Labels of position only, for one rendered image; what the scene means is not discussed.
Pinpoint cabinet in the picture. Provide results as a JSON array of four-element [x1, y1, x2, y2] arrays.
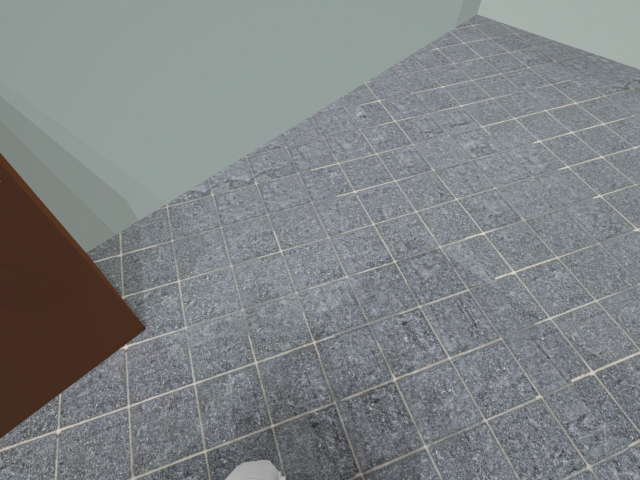
[[0, 153, 146, 438]]

